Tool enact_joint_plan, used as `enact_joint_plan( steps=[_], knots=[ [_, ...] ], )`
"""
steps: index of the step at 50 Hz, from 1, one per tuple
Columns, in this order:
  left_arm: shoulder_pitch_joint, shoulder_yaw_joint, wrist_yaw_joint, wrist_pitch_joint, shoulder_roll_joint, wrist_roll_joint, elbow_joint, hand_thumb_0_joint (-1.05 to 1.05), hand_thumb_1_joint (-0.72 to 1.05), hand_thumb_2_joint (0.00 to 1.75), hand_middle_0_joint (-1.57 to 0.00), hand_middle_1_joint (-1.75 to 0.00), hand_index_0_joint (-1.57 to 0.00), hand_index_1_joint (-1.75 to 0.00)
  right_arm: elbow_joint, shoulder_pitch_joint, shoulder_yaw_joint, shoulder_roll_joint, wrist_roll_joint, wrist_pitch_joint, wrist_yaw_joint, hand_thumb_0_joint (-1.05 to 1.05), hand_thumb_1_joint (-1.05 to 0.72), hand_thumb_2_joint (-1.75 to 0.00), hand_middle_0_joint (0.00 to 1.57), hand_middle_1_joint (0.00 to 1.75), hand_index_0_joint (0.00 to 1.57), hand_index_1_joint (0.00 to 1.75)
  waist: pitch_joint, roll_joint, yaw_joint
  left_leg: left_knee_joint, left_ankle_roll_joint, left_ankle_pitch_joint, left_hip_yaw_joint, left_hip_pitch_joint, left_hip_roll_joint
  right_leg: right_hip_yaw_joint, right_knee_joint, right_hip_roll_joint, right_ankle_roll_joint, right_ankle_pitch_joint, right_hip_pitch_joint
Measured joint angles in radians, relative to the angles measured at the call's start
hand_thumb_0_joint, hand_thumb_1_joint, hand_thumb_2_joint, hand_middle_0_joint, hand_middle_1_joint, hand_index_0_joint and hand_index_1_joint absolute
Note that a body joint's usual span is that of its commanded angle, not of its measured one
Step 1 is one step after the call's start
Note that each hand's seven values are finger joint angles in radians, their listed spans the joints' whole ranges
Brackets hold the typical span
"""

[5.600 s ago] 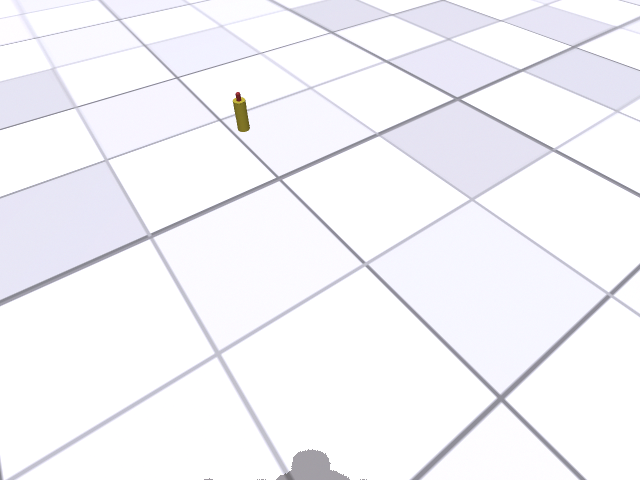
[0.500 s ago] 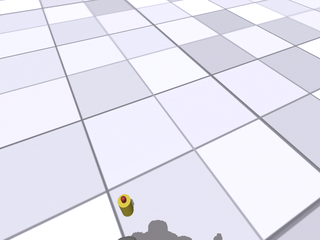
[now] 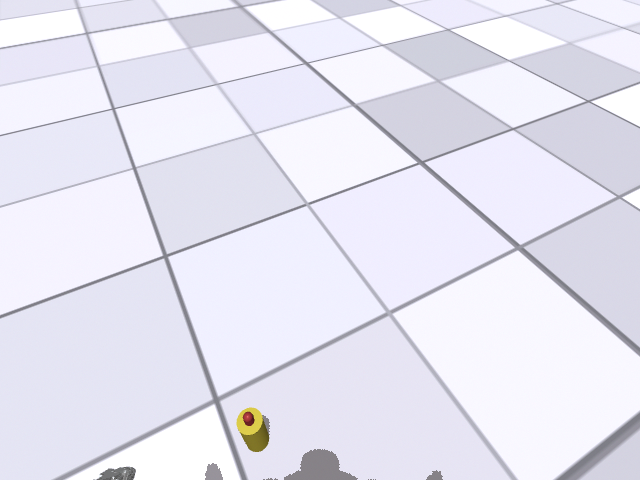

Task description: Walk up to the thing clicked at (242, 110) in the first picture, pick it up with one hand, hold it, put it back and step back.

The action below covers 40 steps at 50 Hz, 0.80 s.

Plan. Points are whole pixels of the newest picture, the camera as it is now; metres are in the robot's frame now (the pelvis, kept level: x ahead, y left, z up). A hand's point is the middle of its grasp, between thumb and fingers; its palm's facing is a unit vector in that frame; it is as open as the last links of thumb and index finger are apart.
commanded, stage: walk up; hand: left
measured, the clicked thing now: (252, 428) +0.37 +0.20 -0.66
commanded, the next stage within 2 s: stand in 0.66 s
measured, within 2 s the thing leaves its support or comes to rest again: neither
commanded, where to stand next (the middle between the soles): +0.03 -0.01 m, yaw +0 degrees
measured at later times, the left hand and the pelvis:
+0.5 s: hand out of the picture +0.08 +0.26 -0.15, palm faces +0.00 -0.94 -0.33, open 7.4 cm; pelvis +0.01 +0.00 +0.01, yaw +0 degrees
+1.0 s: hand out of the picture +0.08 +0.26 -0.15, palm faces -0.01 -0.94 -0.34, open 7.4 cm; pelvis +0.00 +0.01 +0.01, yaw +0 degrees
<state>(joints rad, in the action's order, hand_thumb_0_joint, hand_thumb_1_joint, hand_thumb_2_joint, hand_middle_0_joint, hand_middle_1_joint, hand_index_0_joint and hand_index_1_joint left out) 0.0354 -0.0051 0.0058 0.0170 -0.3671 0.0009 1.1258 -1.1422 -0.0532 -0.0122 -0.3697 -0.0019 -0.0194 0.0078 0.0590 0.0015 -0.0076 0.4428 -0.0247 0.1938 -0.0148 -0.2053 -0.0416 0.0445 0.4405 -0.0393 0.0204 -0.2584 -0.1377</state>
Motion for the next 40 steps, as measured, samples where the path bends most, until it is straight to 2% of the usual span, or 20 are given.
enact_joint_plan(
  steps=[16, 40],
  knots=[
    [0.030, 0.014, 0.005, -0.013, 0.013, 0.006, 0.050, 0.01, 0.91, 0.90, -0.21, -0.30, -0.21, -0.30, -0.027, -0.024, 0.003, 0.009, 0.007, 0.004, -0.003, 0.01, -0.91, -0.90, 0.20, 0.30, 0.21, 0.30, -0.005, 0.006, 0.003, -0.073, 0.001, -0.032, 0.003, 0.038, 0.004, 0.006, -0.087, -0.001, 0.004, 0.038, 0.046],
    [0.040, 0.014, -0.003, -0.004, 0.017, 0.009, 0.029, 0.01, 0.91, 0.90, -0.21, -0.30, -0.21, -0.30, -0.003, -0.007, 0.008, 0.023, 0.009, 0.008, -0.006, 0.01, -0.91, -0.90, 0.20, 0.30, 0.21, 0.30, -0.008, 0.002, 0.007, -0.099, 0.010, -0.044, -0.002, 0.056, 0.012, 0.004, -0.130, -0.009, 0.016, 0.061, 0.072]
  ],
)
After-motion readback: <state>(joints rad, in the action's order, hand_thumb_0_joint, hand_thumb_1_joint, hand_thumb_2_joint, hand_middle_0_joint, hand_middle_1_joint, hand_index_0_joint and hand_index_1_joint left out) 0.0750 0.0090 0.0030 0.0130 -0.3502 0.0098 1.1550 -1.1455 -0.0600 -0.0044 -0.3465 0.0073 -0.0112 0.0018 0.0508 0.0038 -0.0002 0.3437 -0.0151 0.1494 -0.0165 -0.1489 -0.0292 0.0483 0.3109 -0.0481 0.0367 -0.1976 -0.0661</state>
